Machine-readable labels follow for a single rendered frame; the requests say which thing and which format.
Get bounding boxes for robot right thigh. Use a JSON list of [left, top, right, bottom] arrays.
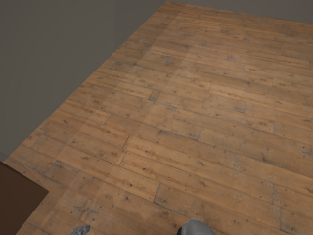
[[181, 220, 216, 235]]

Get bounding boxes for right robot shin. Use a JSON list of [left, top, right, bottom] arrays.
[[187, 218, 199, 223]]

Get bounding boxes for left robot hand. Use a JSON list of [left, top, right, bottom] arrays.
[[68, 224, 91, 235]]

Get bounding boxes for cabinet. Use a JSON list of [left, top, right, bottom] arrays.
[[0, 161, 49, 235]]

